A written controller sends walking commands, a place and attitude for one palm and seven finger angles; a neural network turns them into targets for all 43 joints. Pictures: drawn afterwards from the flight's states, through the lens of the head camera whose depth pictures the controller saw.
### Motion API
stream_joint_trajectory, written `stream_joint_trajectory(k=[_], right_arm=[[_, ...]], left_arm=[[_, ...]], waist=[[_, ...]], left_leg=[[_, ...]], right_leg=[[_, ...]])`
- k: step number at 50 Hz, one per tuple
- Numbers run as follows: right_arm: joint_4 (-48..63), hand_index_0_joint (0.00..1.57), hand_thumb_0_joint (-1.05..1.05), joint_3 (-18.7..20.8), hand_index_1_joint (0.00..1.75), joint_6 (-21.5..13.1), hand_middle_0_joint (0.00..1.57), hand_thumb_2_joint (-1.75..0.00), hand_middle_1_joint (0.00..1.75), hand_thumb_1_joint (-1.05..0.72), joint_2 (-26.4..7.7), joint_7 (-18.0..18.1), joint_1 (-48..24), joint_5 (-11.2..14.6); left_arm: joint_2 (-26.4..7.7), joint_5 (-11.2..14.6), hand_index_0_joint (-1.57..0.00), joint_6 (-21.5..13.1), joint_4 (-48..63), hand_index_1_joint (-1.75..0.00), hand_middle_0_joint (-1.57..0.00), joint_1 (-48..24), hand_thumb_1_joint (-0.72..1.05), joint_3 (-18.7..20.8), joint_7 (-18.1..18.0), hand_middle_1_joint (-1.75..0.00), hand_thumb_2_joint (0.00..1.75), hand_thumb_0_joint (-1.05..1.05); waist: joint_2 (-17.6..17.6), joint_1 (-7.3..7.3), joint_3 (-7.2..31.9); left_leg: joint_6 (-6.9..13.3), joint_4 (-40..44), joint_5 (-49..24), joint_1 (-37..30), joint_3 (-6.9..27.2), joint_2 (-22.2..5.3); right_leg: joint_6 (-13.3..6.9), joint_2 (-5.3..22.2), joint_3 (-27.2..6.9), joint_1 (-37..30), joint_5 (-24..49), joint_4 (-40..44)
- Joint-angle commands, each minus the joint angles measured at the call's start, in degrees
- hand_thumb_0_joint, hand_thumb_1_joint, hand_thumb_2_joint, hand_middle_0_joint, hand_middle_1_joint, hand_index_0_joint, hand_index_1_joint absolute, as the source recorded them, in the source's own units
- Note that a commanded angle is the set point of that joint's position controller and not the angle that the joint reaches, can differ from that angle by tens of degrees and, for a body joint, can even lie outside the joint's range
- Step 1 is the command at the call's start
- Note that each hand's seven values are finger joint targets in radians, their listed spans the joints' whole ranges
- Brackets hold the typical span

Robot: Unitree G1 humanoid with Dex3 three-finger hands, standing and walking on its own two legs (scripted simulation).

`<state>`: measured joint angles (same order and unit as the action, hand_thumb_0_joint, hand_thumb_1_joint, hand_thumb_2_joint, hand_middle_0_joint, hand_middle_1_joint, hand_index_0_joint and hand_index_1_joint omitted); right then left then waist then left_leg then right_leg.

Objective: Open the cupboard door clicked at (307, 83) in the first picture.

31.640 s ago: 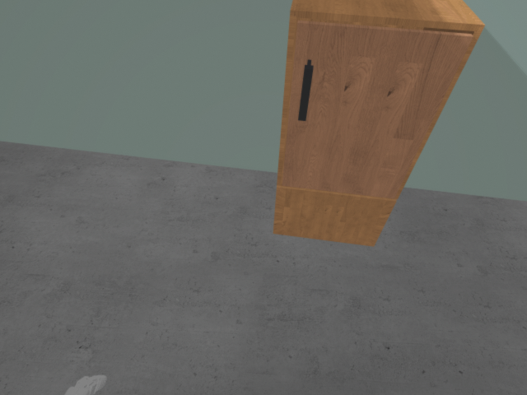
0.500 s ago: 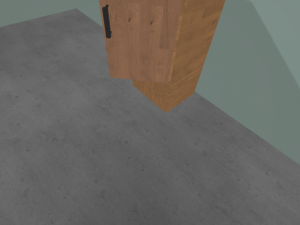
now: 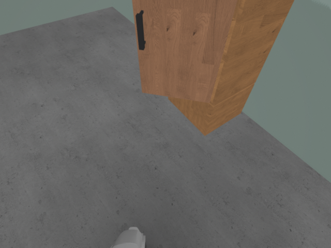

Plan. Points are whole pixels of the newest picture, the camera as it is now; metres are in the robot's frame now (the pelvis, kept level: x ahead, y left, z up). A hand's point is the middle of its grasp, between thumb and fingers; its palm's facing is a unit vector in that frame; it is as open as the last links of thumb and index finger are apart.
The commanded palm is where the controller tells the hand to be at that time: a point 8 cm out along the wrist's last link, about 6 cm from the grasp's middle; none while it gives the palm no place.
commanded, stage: take the last steps up to it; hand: left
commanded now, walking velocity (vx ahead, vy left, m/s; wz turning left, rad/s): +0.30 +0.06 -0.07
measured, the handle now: (141, 30) +0.98 +0.21 +0.01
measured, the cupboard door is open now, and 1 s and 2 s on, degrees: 43 43 43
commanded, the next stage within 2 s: come to a stop and stand still in 0.88 s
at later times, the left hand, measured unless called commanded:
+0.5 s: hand (107, 184) +0.30 +0.22 -0.15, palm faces -0.07 -0.98 -0.21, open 7.4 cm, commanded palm none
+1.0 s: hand (111, 190) +0.30 +0.21 -0.20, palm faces +0.02 -0.99 -0.13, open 7.3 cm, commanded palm none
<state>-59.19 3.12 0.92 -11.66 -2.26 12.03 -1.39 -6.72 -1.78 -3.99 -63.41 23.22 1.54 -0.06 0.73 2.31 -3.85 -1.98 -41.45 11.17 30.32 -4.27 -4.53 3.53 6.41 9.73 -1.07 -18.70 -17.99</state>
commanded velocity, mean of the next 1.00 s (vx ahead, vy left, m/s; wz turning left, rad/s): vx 0.23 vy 0.01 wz -0.03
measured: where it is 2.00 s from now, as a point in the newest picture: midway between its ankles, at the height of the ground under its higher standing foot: (172, 223)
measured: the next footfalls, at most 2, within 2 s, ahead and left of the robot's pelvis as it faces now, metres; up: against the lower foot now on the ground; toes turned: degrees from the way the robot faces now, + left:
left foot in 0.08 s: +0.17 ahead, +0.14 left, +0.00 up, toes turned +7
right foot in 0.56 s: +0.29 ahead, -0.09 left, +0.00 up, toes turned -13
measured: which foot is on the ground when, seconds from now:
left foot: up 0.00-0.06, down 0.08-0.58, up 0.60-0.94, down 0.96-1.00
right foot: down 0.00-0.08, up 0.10-0.54, down 0.56-0.98, up 1.00-1.00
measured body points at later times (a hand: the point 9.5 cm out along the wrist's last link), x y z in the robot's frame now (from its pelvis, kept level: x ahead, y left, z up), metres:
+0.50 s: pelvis +0.17 +0.04 +0.00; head +0.19 +0.03 +0.45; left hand +0.31 +0.27 -0.13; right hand +0.13 -0.18 -0.16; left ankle +0.13 +0.14 -0.74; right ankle +0.24 -0.08 -0.72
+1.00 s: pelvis +0.35 +0.05 -0.01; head +0.37 +0.07 +0.43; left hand +0.30 +0.27 -0.18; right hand +0.42 -0.20 -0.15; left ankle +0.43 +0.13 -0.74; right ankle +0.25 -0.07 -0.73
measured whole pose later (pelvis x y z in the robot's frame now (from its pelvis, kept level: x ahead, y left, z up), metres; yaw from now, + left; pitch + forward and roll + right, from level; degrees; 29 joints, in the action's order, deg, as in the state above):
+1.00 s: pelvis +0.35 +0.05 -0.01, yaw -4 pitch -1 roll -1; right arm -58.8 2.2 -2.9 -10.1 -0.2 9.1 -1.9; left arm -9.6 -1.1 -1.8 -65.5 21.3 2.4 -0.1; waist 2.2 2.1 -3.0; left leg 1.9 -32.9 9.4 21.4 -6.4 -2.3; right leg 0.4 3.0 7.3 7.2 -25.7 -35.5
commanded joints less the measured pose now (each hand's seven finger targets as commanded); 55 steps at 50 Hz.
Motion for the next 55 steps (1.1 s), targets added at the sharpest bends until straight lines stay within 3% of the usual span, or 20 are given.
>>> stream_joint_trajectory(k=[1, 2, 3, 4, 5, 8, 12, 22, 26, 27, 29, 30, 32, 36, 43, 46, 47, 49, 51, 55], right_arm=[[3.6, 0.2, 0.0, 0.2, 0.3, -3.4, 0.2, -0.9, 0.3, -0.9, -1.4, 0.0, 0.5, 0.2], [1.3, 0.2, 0.0, 0.7, 0.3, -3.7, 0.2, -0.9, 0.3, -0.9, -3.8, 0.6, 7.2, -0.1], [-0.4, 0.2, 0.0, 2.2, 0.3, -4.1, 0.2, -0.9, 0.3, -0.9, -9.9, 1.4, 15.2, -0.7], [-1.3, 0.2, 0.0, 3.5, 0.3, -3.9, 0.2, -0.9, 0.3, -0.9, -14.6, 2.5, 20.8, -0.7], [-1.3, 0.2, 0.0, 3.4, 0.3, -3.4, 0.2, -0.9, 0.3, -0.9, -15.0, 3.2, 20.4, -0.3], [2.3, 0.2, 0.0, 1.0, 0.3, -4.2, 0.2, -0.9, 0.3, -0.9, -7.3, 3.3, 6.8, -0.2], [1.4, 0.2, 0.0, 0.2, 0.3, -5.6, 0.2, -0.9, 0.3, -0.9, -4.1, 3.6, 6.7, -0.1], [-0.1, 0.2, 0.0, 0.5, 0.3, -5.1, 0.2, -0.9, 0.3, -0.9, -5.1, 3.0, 9.4, -0.6], [-1.5, 0.2, 0.0, 0.3, 0.3, -4.5, 0.2, -0.9, 0.3, -0.9, -5.1, 3.0, 10.2, -0.6], [-1.6, 0.2, 0.0, 0.0, 0.3, -4.6, 0.2, -0.9, 0.3, -0.9, -4.3, 2.8, 10.0, -0.2], [0.9, 0.2, 0.0, -0.5, 0.3, -4.6, 0.2, -0.9, 0.3, -0.9, -1.6, 2.1, 8.5, 0.5], [1.6, 0.2, 0.0, -0.1, 0.3, -4.3, 0.2, -0.9, 0.3, -0.9, -3.4, 2.1, 4.6, 0.5], [1.1, 0.2, 0.0, 0.3, 0.3, -4.2, 0.2, -0.9, 0.3, -0.9, -2.2, 2.2, 3.0, 0.6], [-0.9, 0.2, 0.0, -0.3, 0.3, -2.6, 0.2, -0.9, 0.3, -0.9, 1.1, 1.8, 6.0, 0.3], [1.3, 0.2, 0.0, -0.4, 0.3, -3.0, 0.2, -0.9, 0.3, -0.9, 1.5, 1.0, 0.0, 0.3], [-0.2, 0.2, 0.0, -0.4, 0.3, -3.8, 0.2, -0.9, 0.3, -0.9, -0.7, 1.4, 4.0, 0.1], [-1.5, 0.2, 0.0, 0.2, 0.3, -4.3, 0.2, -0.9, 0.3, -0.9, -3.2, 1.8, 8.4, -0.1], [-2.2, 0.2, 0.0, 1.7, 0.3, -4.0, 0.2, -0.9, 0.3, -0.9, -11.6, 3.2, 17.0, -0.7], [-0.2, 0.2, 0.0, -0.1, 0.3, -3.4, 0.2, -0.9, 0.3, -0.9, -7.5, 4.2, 9.0, -0.3], [1.5, 0.2, 0.0, -1.5, 0.3, -2.9, 0.2, -0.9, 0.3, -0.9, -5.6, 5.5, 1.0, 0.3]], left_arm=[[-11.7, 0.3, -0.2, -0.3, 1.5, -0.3, -0.2, 0.3, 0.9, 2.7, -0.8, -0.3, 0.9, 0.0], [-10.7, 0.4, -0.2, 0.0, 1.4, -0.3, -0.2, 0.6, 0.9, 2.5, -0.7, -0.3, 0.9, 0.0], [-8.1, 0.7, -0.2, 0.3, 1.9, -0.3, -0.2, 2.6, 0.9, 2.2, -0.5, -0.3, 0.9, 0.0], [-5.6, 1.3, -0.2, 0.6, 3.6, -0.3, -0.2, 3.3, 0.9, 1.6, -0.3, -0.3, 0.9, 0.0], [-5.7, 1.1, -0.2, 0.8, 5.4, -0.3, -0.2, -1.1, 0.9, 1.5, -0.6, -0.3, 0.9, 0.0], [-5.7, 0.5, -0.2, 1.3, 4.7, -0.3, -0.2, -4.6, 0.9, 1.9, 0.3, -0.3, 0.9, 0.0], [-3.6, 0.2, -0.2, 2.7, 4.4, -0.3, -0.2, -3.4, 0.9, 1.8, 0.7, -0.3, 0.9, 0.0], [-5.3, 0.2, -0.2, 2.7, 10.3, -0.3, -0.2, -15.4, 0.9, 1.9, 1.4, -0.3, 0.9, 0.0], [-6.7, 0.1, -0.2, 1.9, 9.2, -0.3, -0.2, -11.9, 0.9, 2.2, 1.3, -0.3, 0.9, 0.0], [-8.4, 0.1, -0.2, 1.5, 7.8, -0.3, -0.2, -7.7, 0.9, 2.7, 1.1, -0.3, 0.9, 0.0], [-17.2, 0.4, -0.2, 0.6, 4.0, -0.3, -0.2, 5.1, 0.9, 4.7, 0.3, -0.3, 0.9, 0.0], [-17.0, 0.9, -0.2, 0.6, 4.1, -0.3, -0.2, 5.5, 0.9, 4.5, -0.4, -0.3, 0.9, 0.0], [-12.4, 1.1, -0.2, 0.0, 5.3, -0.3, -0.2, -1.3, 0.9, 3.3, -0.8, -0.3, 0.9, 0.0], [-8.3, 1.0, -0.2, -0.8, 5.2, -0.3, -0.2, -4.8, 0.9, 1.9, -0.7, -0.3, 0.9, 0.0], [-10.5, 0.5, -0.2, -0.7, 2.3, -0.3, -0.2, -3.2, 0.9, 2.3, -0.4, -0.3, 0.9, 0.0], [-10.3, 0.8, -0.2, 0.1, 1.7, -0.3, -0.2, -4.3, 0.9, 2.1, -0.4, -0.3, 0.9, 0.0], [-9.2, 0.9, -0.2, 0.4, 1.7, -0.3, -0.2, -3.8, 0.9, 1.8, -0.2, -0.3, 0.9, 0.0], [-5.5, 1.4, -0.2, 0.7, 3.9, -0.3, -0.2, -2.5, 0.9, 0.8, -0.3, -0.3, 0.9, 0.0], [-5.6, 0.9, -0.2, 1.9, 2.9, -0.3, -0.2, -4.2, 0.9, 0.5, -1.2, -0.3, 0.9, 0.0], [-5.5, 1.2, -0.2, 4.9, 0.7, -0.3, -0.2, -0.9, 0.9, 0.7, -1.3, -0.3, 0.9, 0.0]], waist=[[9.4, -3.19, 0.2], [4.3, -6.07, 3.7], [-8.3, -8.7, 10.8], [-19.7, -9.77, 16.0], [-15.4, -10.02, 14.3], [-9.2, -4.7, 3.6], [-5.7, -1.92, 1.6], [-3.7, -3.14, -1.2], [-2.6, -1.1, 0.8], [-0.6, 0.58, 2.6], [16.8, 4.59, 7.4], [11.4, 5.6, 5.4], [7.6, 1.9, 3.1], [5.3, -2.19, 3.8], [6.9, -1.21, 1.3], [4.6, -4.01, 1.3], [-0.7, -5.7, 3.6], [-19.5, -7.9, 9.4], [-9.5, -4.6, 5.4], [-5.4, -1.16, 3.8]], left_leg=[[2.2, 10.8, -0.7, -13.6, -3.9, 4.1], [2.8, 13.4, -0.8, -24.1, -3.6, 4.3], [5.2, 13.7, -1.1, -36.7, 7.2, -5.2], [10.5, 20.9, -0.8, -43.6, 26.0, -16.9], [12.8, 24.9, 0.1, -41.2, 28.1, -19.8], [11.0, 29.2, 9.0, -20.6, 17.5, -16.0], [10.9, 32.0, -0.6, -17.6, 9.0, -13.3], [12.3, 32.4, -1.3, -21.6, 4.9, -12.6], [8.7, 22.8, -4.0, -20.9, 1.5, -8.9], [6.9, 15.9, -4.2, -17.1, -1.1, -6.0], [2.1, -11.7, 20.9, 5.1, -7.4, 4.3], [2.4, -21.0, 23.4, 7.7, -0.3, 2.3], [1.7, -24.2, 13.8, 8.2, 4.0, -0.6], [-0.2, -14.8, 6.7, -0.1, 1.6, -1.4], [0.3, 4.2, 3.0, -6.2, -1.0, 0.9], [1.0, 13.4, -3.0, -18.8, -2.5, 3.2], [2.0, 15.4, -4.5, -26.4, -0.1, 1.5], [12.6, 23.0, -14.9, -35.9, 24.9, -18.4], [12.8, 24.3, -22.5, -23.2, 19.4, -17.1], [10.4, 24.9, -30.8, -15.3, 10.5, -13.9]], right_leg=[[-7.3, 10.6, -3.7, 7.5, 26.8, -3.8], [-6.3, 8.4, -2.3, 11.2, 26.6, -13.4], [-4.3, 3.2, 0.4, 20.2, 10.4, -27.4], [-2.9, -4.2, 0.1, 30.8, -15.8, -44.1], [-4.6, -3.0, -6.7, 35.1, -15.7, -53.4], [-4.7, 2.1, -9.0, 35.2, -3.9, -56.9], [-3.7, 2.1, -8.7, 33.0, 1.3, -48.3], [-3.5, 0.0, -5.5, 28.5, 5.9, -22.3], [-4.4, -3.1, -2.4, 16.4, 7.7, -11.8], [-5.5, -2.7, -4.2, 8.0, 8.3, -9.8], [-16.1, 17.7, -32.2, -11.7, 10.9, 0.6], [-18.7, 20.1, -34.4, -7.9, 10.4, 3.4], [-15.6, 15.8, -25.9, -2.2, 19.7, 3.2], [-12.6, 10.0, -11.3, 6.1, 27.6, 4.7], [-12.4, 9.8, -10.3, 7.8, 21.7, 3.5], [-9.5, 7.0, -8.0, 13.7, 16.1, -2.4], [-8.1, 4.6, -6.2, 17.1, 14.2, -10.3], [-4.1, -5.5, -1.5, 30.4, -16.9, -37.4], [-4.1, -1.7, -9.0, 27.5, -13.8, -42.5], [-1.8, -1.5, -10.3, 20.1, -6.6, -37.6]])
